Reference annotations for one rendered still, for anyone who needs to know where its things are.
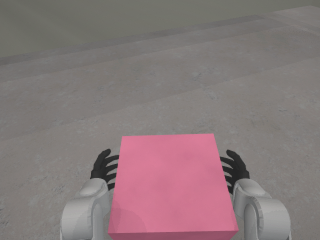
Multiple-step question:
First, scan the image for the right robot hand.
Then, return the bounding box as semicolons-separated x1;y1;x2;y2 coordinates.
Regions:
220;150;250;195

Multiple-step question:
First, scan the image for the carton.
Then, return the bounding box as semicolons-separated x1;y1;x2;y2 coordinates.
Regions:
107;133;239;240

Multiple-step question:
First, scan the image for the robot left forearm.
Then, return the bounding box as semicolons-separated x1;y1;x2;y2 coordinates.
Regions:
59;178;110;240

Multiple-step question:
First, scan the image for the robot right forearm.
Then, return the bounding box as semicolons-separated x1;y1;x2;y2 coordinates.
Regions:
232;178;292;240

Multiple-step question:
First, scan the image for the left robot hand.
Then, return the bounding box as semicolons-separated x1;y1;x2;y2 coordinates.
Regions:
90;149;119;191

